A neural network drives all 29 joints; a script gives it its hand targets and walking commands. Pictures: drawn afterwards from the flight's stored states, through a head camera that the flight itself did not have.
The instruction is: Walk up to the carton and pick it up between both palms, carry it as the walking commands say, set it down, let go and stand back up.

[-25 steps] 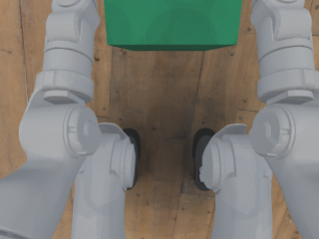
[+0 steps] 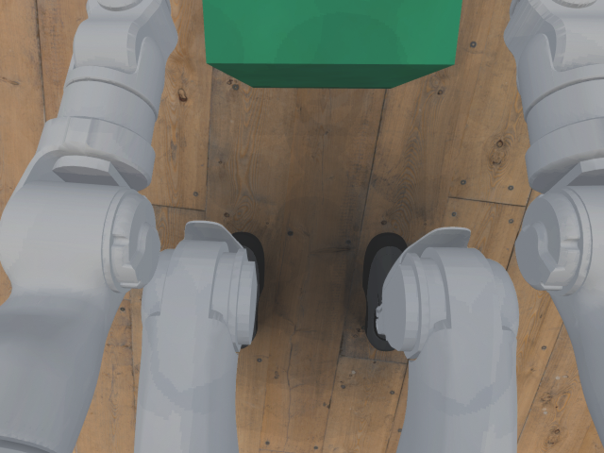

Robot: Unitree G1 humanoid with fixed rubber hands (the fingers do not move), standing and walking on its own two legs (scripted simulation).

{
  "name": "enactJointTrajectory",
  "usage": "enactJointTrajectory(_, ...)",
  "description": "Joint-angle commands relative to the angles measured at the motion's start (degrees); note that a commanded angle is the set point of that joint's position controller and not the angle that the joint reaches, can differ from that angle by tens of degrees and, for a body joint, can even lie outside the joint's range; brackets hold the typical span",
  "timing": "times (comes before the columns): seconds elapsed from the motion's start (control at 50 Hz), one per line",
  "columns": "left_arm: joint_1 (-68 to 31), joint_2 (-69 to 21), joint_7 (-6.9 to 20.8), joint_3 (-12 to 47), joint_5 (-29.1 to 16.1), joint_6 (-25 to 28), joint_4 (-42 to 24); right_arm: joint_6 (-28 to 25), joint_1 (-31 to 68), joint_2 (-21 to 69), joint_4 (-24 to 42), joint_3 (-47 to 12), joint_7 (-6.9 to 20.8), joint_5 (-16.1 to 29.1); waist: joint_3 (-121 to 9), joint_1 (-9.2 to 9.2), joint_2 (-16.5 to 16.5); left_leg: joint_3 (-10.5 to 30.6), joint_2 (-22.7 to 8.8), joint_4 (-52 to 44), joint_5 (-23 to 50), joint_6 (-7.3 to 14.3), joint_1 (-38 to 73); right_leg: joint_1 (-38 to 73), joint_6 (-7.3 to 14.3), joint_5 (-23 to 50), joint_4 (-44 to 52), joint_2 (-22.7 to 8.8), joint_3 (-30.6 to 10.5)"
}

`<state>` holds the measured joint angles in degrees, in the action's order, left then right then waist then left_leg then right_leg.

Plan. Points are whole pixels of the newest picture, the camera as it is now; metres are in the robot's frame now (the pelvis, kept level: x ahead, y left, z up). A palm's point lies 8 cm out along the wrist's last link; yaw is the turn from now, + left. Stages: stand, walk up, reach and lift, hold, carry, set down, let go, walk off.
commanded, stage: set down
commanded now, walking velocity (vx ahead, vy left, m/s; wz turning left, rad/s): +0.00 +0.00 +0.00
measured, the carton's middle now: out of the picture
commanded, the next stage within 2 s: let go in 1.50 s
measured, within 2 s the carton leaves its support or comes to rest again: neither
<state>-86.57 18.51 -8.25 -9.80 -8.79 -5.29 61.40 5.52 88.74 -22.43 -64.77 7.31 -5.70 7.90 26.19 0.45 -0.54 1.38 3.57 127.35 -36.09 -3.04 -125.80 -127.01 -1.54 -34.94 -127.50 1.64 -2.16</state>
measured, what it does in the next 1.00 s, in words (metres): rises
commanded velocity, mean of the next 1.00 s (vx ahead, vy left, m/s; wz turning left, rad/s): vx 0.00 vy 0.00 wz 0.00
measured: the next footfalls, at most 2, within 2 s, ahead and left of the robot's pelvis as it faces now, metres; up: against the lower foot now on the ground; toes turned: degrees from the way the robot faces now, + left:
none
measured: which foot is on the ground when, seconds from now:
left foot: down 0.00-1.00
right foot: down 0.00-1.00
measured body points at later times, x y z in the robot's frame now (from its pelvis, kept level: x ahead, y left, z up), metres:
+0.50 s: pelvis +0.00 +0.00 +0.03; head +0.36 -0.01 +0.29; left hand +0.59 +0.17 -0.10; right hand +0.59 -0.20 -0.10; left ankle +0.10 +0.13 -0.33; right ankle +0.10 -0.12 -0.33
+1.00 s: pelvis +0.01 +0.00 +0.16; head +0.35 -0.01 +0.45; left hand +0.59 +0.18 +0.06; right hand +0.59 -0.21 +0.06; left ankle +0.10 +0.13 -0.33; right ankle +0.10 -0.12 -0.33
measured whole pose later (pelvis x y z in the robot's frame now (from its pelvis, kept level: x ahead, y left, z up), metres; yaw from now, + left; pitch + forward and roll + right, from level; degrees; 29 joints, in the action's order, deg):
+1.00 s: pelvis +0.01 +0.00 +0.16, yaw -1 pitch +47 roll +1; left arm -76.8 17.6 -5.8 -15.7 -4.1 -12.9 50.9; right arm 12.8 79.6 -21.1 -54.5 13.9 -2.8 2.8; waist 1.7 -0.2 -0.1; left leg 1.8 2.2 91.9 -27.1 -2.0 -112.3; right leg -113.3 -1.0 -26.1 -91.9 1.3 -2.1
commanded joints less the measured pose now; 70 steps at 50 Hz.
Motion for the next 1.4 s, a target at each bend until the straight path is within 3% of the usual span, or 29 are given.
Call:
enactJointTrajectory(0.0,-17.0,8.7,0.1,2.3,-3.2,1.3,-2.9,-1.5,18.6,-7.1,2.4,-3.2,0.3,4.3,-74.8,-1.81,2.3,-5.0,-0.3,-9.8,22.5,-0.4,28.0,40.7,-0.2,24.9,7.8,0.3,2.7)
enactJointTrajectory(0.08,-16.9,8.0,1.4,3.5,-4.1,0.9,1.3,-1.5,17.4,-8.4,-2.7,-3.0,1.7,4.8,-68.5,-1.09,2.0,-4.5,-1.0,-10.9,18.5,-0.2,25.4,34.8,0.0,19.9,9.0,-0.3,3.0)
enactJointTrajectory(0.16,-18.6,8.3,2.1,3.7,-4.3,0.7,1.6,-1.6,18.8,-10.4,-3.1,-2.1,2.4,4.4,-67.4,-0.53,1.4,-3.9,-1.4,-11.2,17.3,-0.1,26.5,32.0,0.1,17.9,9.6,-0.6,3.5)
enactJointTrajectory(0.26,-22.9,9.8,1.0,4.0,-5.0,0.2,-5.9,-1.2,23.0,-12.3,4.2,-2.3,1.2,4.7,-82.6,-0.14,1.1,-4.1,-1.2,-11.6,22.3,0.0,36.2,38.8,0.0,21.6,10.5,-0.4,4.8)
enactJointTrajectory(0.34,-20.8,10.7,-0.6,2.8,-4.2,-1.3,-10.5,0.6,21.3,-12.6,10.0,-1.3,-0.1,4.1,-95.6,-0.41,1.6,-5.4,-0.4,-13.0,26.1,0.1,42.6,45.3,0.1,24.9,12.5,0.4,5.9)
enactJointTrajectory(0.44,-13.6,8.9,-0.6,-1.4,-0.7,-2.3,-9.1,2.0,14.9,-8.9,9.4,0.5,0.3,1.4,-88.0,-1.81,2.5,-6.3,0.5,-17.2,24.4,0.4,35.9,42.9,0.1,23.9,16.3,1.2,5.6)
enactJointTrajectory(0.58,-9.0,6.8,1.0,-3.7,2.1,-2.5,-9.4,2.2,10.3,-6.2,9.8,3.6,1.2,-2.2,-82.5,-0.87,2.9,-6.4,1.1,-24.0,23.5,0.3,30.7,42.8,0.2,25.0,23.0,1.7,4.7)
enactJointTrajectory(0.92,-6.3,6.7,2.3,-6.4,4.6,-6.5,-17.1,6.2,7.7,-6.1,16.9,7.0,2.8,-5.0,-92.6,-0.86,1.7,-6.3,1.5,-42.3,25.4,-0.1,43.8,54.1,0.2,26.3,41.5,2.6,5.0)
enactJointTrajectory(1.38,6.6,0.5,6.2,-10.2,10.8,-5.2,-19.9,4.3,-4.4,-2.0,18.2,11.7,7.3,-11.5,-84.1,-1.32,2.1,-3.8,0.8,-70.3,37.9,-0.4,65.6,73.2,-0.3,38.1,69.7,2.2,2.4)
